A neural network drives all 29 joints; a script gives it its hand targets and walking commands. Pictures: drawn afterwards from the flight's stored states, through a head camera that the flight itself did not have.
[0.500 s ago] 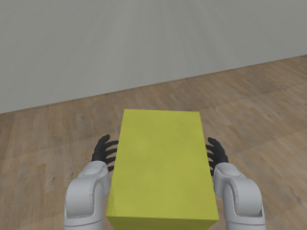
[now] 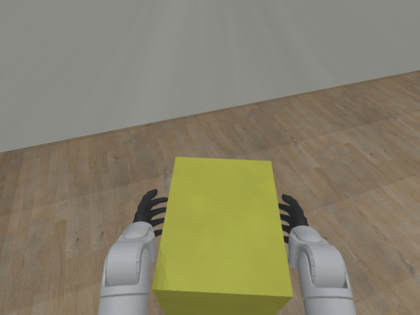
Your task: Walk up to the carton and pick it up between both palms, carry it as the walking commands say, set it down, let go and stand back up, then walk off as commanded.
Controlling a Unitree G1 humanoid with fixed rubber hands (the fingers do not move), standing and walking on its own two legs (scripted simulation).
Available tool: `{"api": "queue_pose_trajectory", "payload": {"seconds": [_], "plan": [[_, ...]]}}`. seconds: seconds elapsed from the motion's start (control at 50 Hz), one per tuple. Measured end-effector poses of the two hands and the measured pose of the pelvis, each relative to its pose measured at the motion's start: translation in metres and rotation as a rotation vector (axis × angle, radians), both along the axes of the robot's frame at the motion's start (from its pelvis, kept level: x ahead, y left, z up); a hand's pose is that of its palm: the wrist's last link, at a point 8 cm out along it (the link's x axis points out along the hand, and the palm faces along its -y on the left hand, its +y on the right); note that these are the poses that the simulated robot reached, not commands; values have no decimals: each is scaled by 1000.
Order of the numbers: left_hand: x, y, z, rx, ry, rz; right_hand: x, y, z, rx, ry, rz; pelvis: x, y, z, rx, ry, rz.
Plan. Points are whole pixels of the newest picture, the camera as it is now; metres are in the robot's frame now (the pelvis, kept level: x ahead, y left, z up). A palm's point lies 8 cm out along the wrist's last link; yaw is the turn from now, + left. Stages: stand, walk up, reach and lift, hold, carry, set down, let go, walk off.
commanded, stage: hold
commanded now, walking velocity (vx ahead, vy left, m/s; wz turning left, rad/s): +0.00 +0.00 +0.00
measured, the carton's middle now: (219, 246) +0.28 -0.01 -0.03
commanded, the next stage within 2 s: set down in 0.22 s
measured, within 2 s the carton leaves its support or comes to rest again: neither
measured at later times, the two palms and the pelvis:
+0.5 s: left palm (146, 241) +0.27 +0.14 +0.02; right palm (290, 238) +0.27 -0.15 +0.02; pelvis -0.03 -0.01 +0.00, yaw +3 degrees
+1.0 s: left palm (147, 241) +0.30 +0.15 -0.04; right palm (275, 240) +0.30 -0.13 -0.05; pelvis -0.04 -0.01 -0.02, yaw +5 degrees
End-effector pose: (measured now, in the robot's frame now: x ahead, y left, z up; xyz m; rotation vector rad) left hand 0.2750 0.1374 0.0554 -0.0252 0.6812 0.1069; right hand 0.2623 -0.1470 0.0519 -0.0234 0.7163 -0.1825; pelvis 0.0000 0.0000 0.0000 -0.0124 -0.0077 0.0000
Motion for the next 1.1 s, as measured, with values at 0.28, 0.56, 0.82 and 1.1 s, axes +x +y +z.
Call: {"api": "queue_pose_trajectory", "payload": {"seconds": [0.28,0.56,0.82,1.1], "plan": [[-16,-1,-5,30,-94,2,-7,-1,-5,-13,-87,42,-9,-7,4,4,-75,45],[1,3,-27,63,-46,17,18,5,-32,-12,-36,99,-31,-15,-6,16,-137,54],[12,13,-63,55,-7,16,29,14,-68,-12,3,99,-38,-12,-12,11,-28,76],[28,8,-117,61,-28,1,41,9,-123,-21,-18,95,-42,-15,-27,13,165,82]]}}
